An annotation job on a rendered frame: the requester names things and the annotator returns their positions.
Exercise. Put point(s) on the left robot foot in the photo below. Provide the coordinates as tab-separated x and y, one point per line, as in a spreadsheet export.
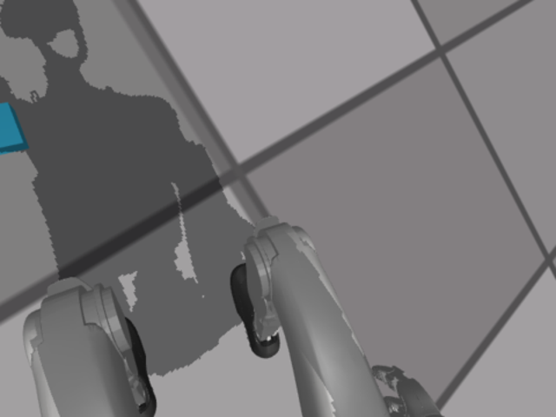
147	409

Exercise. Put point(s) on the right robot hand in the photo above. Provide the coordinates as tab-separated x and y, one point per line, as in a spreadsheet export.
414	400

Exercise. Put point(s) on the small box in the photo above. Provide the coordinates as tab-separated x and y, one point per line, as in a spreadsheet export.
11	134

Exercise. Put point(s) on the right robot foot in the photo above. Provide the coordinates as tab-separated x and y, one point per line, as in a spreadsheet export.
245	309

